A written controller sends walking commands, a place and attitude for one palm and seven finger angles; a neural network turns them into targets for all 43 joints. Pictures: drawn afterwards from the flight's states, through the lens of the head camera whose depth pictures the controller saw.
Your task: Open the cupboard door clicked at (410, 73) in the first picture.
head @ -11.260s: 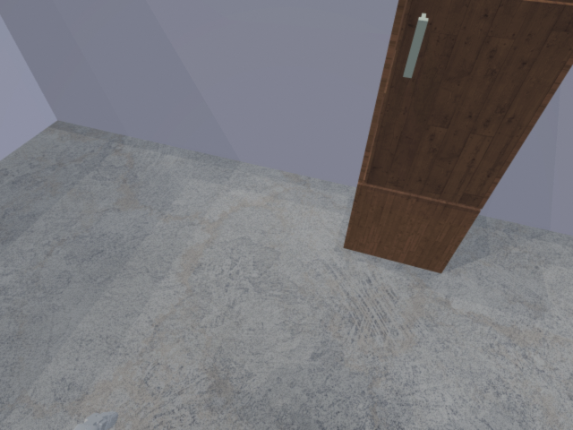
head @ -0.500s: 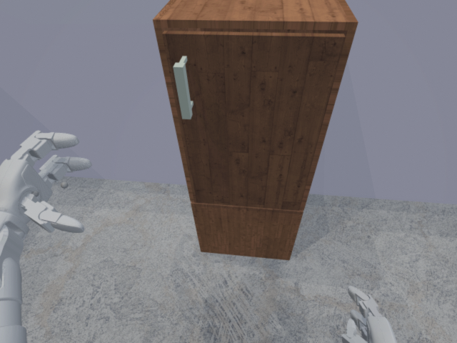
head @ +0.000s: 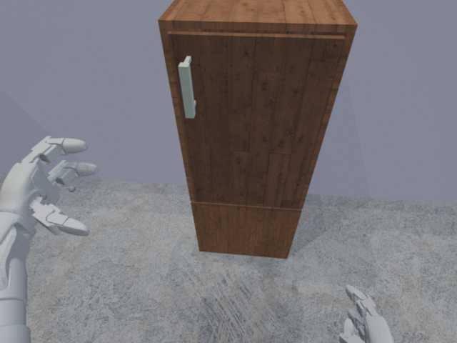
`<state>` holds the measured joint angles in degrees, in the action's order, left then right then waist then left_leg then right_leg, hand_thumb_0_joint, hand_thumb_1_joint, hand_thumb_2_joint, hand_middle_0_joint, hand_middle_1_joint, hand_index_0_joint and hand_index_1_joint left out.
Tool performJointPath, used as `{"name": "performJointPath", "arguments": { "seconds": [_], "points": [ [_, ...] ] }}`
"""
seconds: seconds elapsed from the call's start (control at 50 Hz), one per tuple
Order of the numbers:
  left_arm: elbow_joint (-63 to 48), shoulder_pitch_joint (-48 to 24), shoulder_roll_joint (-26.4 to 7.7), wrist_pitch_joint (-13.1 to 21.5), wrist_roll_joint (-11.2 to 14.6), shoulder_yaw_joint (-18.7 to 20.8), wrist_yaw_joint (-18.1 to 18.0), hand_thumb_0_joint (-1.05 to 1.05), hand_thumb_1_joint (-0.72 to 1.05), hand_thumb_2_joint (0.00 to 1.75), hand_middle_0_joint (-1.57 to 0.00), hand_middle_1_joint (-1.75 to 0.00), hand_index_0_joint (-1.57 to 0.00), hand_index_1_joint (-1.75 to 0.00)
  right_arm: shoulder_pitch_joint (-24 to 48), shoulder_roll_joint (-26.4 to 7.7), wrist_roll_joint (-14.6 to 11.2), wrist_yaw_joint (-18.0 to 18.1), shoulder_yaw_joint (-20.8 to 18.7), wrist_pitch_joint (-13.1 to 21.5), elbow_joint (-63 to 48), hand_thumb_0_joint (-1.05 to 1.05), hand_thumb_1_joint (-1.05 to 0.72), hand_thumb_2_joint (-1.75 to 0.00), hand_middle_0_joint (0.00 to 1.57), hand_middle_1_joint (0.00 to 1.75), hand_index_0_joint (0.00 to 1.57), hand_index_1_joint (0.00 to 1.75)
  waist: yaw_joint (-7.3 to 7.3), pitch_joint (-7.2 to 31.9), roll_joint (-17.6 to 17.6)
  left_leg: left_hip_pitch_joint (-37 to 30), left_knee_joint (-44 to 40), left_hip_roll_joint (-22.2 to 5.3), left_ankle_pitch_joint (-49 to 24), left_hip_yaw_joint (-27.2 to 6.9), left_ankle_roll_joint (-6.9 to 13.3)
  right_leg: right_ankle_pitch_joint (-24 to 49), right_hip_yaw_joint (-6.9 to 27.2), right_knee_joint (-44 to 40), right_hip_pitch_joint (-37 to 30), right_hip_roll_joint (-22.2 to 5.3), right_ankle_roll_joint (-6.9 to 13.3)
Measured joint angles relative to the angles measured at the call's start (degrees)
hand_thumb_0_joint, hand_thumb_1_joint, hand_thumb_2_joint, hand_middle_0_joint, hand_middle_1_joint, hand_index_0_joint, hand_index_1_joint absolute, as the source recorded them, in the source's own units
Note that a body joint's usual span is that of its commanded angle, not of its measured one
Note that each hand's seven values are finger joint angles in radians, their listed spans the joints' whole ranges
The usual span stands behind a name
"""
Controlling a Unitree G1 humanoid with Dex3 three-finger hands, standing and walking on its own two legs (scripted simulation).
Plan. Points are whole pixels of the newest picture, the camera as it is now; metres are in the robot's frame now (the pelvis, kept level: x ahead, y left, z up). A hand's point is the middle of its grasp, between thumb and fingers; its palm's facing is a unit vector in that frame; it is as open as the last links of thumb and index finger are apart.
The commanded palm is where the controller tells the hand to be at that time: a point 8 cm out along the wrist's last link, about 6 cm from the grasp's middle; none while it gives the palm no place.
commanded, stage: move the hooked fingers beside the handle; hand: left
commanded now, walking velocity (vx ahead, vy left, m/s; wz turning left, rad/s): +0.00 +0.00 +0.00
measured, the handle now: (189, 87) +0.63 +0.16 +0.15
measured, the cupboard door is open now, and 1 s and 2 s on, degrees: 0 0 0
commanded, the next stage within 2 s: none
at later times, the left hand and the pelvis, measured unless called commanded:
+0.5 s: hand (103, 156) +0.37 +0.26 +0.15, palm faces +0.02 -1.00 -0.01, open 14.0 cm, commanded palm +0.34 +0.31 +0.15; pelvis +0.01 +0.01 +0.00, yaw +0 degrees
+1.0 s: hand (131, 129) +0.45 +0.24 +0.15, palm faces +0.00 -1.00 +0.01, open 14.0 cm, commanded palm +0.43 +0.30 +0.14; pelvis +0.01 -0.01 -0.01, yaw -1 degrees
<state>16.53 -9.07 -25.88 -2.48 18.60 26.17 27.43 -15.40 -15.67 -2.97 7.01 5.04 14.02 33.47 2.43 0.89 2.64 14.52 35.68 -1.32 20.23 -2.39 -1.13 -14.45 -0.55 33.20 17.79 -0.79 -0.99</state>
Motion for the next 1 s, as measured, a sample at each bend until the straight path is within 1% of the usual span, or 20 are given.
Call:
{"name": "performJointPath", "arguments": {
  "seconds": [0.06, 0.12, 0.2, 0.24, 0.34, 0.42, 0.48, 0.58, 0.74, 0.9, 1.0],
  "points": [
    [1.00, -0.15, -0.32, -0.50, 0.27, 0.19, 0.53, -0.01, -0.50, 0.30, -0.31, -1.20, -0.30, -1.20, 0.17, 0.36, 0.12, -0.21, 0.46, -0.05, 0.07, 0.02, -0.90, -0.90, 0.20, 0.30, 0.21, 0.30, 0.05, 0.15, -0.21, 0.12, -0.05, 0.25, -0.05, 0.11, 0.23, 0.11, 0.12, -0.17, 0.07, -0.24, -0.24],
    [0.81, -0.36, -0.04, -0.21, 0.04, 0.27, 0.28, -0.02, -0.50, 0.30, -0.31, -1.20, -0.30, -1.20, 0.10, 0.56, 0.26, -0.37, 0.65, 0.08, 0.04, 0.02, -0.90, -0.90, 0.20, 0.31, 0.21, 0.30, 0.29, -0.06, -0.55, 0.01, -0.01, 0.40, 0.02, 0.10, 0.39, 0.15, 0.11, -0.37, -0.19, -0.38, -0.37],
    [0.50, -2.66, 1.35, 0.68, -0.74, -1.81, -0.79, -0.02, -0.50, 0.30, -0.30, -1.20, -0.30, -1.20, -0.07, 0.48, 0.29, -0.15, 0.65, 0.64, 0.58, 0.02, -0.90, -0.90, 0.20, 0.31, 0.21, 0.30, 0.87, -0.48, -0.77, -0.17, 0.10, 0.71, 0.06, -0.38, 0.58, 0.15, -0.34, -0.75, -0.84, -0.71, -0.55],
    [1.41, -4.56, 1.81, 0.87, -1.20, -3.13, -1.16, -0.02, -0.50, 0.30, -0.30, -1.20, -0.30, -1.20, 0.23, 0.49, 0.28, 0.04, 0.80, 0.70, 1.06, 0.02, -0.90, -0.90, 0.20, 0.31, 0.21, 0.30, 0.82, -0.55, -0.93, -0.04, 0.05, 0.90, -0.01, -0.59, 0.66, 0.15, -0.55, -0.85, -0.84, -0.91, -0.60],
    [5.10, -9.18, 1.64, -0.10, -2.96, -5.09, -2.60, -0.02, -0.50, 0.30, -0.31, -1.20, -0.30, -1.20, 1.12, 0.75, 0.32, 0.16, 0.91, 0.36, 1.30, 0.02, -0.90, -0.90, 0.20, 0.31, 0.21, 0.30, -0.34, -0.71, -1.23, 0.68, -0.32, 1.06, -0.29, -0.57, 0.67, 0.29, -0.52, -0.98, -0.01, -1.07, -0.62],
    [7.90, -11.38, 1.38, 0.05, -3.55, -4.70, -3.50, -0.02, -0.50, 0.30, -0.31, -1.20, -0.30, -1.20, 0.99, 0.67, 0.57, -0.16, 0.76, -0.24, 0.95, 0.02, -0.90, -0.90, 0.20, 0.31, 0.21, 0.30, -1.48, -0.27, -0.96, 1.26, -0.83, 0.96, -0.37, -0.12, 0.63, 0.33, -0.08, -1.06, 0.96, -0.96, -0.63],
    [10.64, -13.13, 0.79, 0.76, -3.56, -3.49, -3.77, -0.02, -0.50, 0.30, -0.31, -1.20, -0.30, -1.20, 0.47, 0.55, 0.74, -0.50, 0.56, -0.98, 0.99, 0.02, -0.90, -0.90, 0.20, 0.31, 0.21, 0.30, -2.08, 0.15, -1.03, 1.74, -1.07, 0.79, -0.31, 0.15, 0.51, 0.14, 0.18, -0.84, 1.79, -0.79, -0.54],
    [14.91, -15.28, -0.82, 1.91, -3.83, -1.66, -3.11, -0.02, -0.50, 0.30, -0.31, -1.20, -0.30, -1.20, -1.04, -0.24, 0.76, -1.04, -0.15, -2.48, 1.01, 0.02, -0.90, -0.90, 0.20, 0.31, 0.21, 0.30, -2.59, 0.68, -0.97, 2.83, -0.82, 0.37, 0.07, 0.32, 0.22, -0.31, 0.32, -0.22, 3.17, -0.36, -0.24],
    [22.70, -21.30, -2.33, 4.05, -4.67, -2.15, -1.51, -0.02, -0.50, 0.30, -0.30, -1.20, -0.30, -1.20, -2.78, -1.83, 0.64, -1.08, -1.44, -4.21, 2.10, 0.02, -0.90, -0.90, 0.20, 0.30, 0.21, 0.30, -3.08, 0.76, -0.78, 5.49, 0.67, 0.12, 0.58, -0.27, -0.12, -0.94, -0.24, 1.24, 5.65, -0.13, 0.10],
    [32.79, -30.30, -4.22, 6.88, -6.72, -2.55, -2.06, -0.02, -0.50, 0.30, -0.30, -1.20, -0.30, -1.20, -3.41, -2.01, 0.87, -1.61, -1.67, -5.77, 2.34, 0.02, -0.90, -0.90, 0.20, 0.30, 0.21, 0.30, -5.12, 1.07, -1.18, 8.79, 2.29, -0.05, 0.78, -0.27, -0.35, -1.06, -0.19, 2.86, 9.06, 0.08, 0.34],
    [40.24, -34.89, -6.66, 8.61, -8.46, -0.65, -2.31, -0.02, -0.50, 0.30, -0.31, -1.20, -0.30, -1.20, -4.21, -1.88, 1.03, -2.34, -1.51, -7.38, 2.02, 0.01, -0.90, -0.90, 0.20, 0.30, 0.21, 0.30, -6.75, 1.59, -1.51, 11.02, 3.40, -0.32, 1.05, 0.36, -0.37, -1.03, 0.46, 3.96, 11.59, 0.40, 0.32]
  ]
}}
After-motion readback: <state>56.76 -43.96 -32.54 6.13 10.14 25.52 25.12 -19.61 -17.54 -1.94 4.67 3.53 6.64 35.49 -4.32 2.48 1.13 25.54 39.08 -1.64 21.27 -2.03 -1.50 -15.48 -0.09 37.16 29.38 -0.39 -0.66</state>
